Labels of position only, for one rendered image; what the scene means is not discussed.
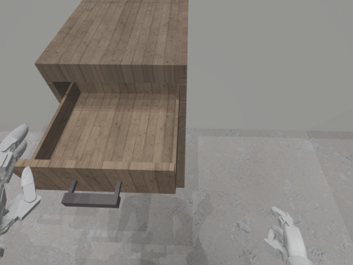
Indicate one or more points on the cabinet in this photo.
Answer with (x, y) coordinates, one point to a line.
(122, 41)

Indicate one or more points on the drawer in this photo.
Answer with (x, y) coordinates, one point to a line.
(104, 132)

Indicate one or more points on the robot left hand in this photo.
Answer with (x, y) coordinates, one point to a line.
(11, 149)

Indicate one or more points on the handle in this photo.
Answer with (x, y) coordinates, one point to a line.
(91, 199)

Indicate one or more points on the robot right hand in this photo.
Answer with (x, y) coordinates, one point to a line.
(291, 242)

